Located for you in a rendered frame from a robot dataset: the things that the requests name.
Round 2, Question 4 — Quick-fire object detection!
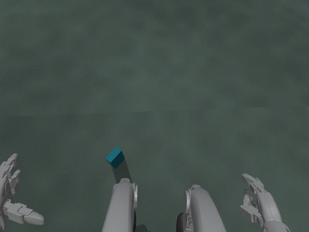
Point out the right robot hand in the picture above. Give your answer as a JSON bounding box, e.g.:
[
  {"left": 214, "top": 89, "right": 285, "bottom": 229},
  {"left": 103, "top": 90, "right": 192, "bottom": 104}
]
[{"left": 240, "top": 173, "right": 282, "bottom": 227}]

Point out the right robot arm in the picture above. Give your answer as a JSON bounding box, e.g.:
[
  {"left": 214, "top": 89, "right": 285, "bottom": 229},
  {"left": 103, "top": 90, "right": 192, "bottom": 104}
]
[{"left": 263, "top": 221, "right": 290, "bottom": 232}]

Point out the carton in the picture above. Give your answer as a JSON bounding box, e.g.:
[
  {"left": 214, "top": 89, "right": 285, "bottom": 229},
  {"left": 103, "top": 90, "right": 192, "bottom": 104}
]
[{"left": 106, "top": 147, "right": 125, "bottom": 169}]

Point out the left robot hand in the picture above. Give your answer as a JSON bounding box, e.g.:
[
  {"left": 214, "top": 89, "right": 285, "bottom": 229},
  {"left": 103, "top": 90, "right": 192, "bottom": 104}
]
[{"left": 0, "top": 153, "right": 45, "bottom": 225}]

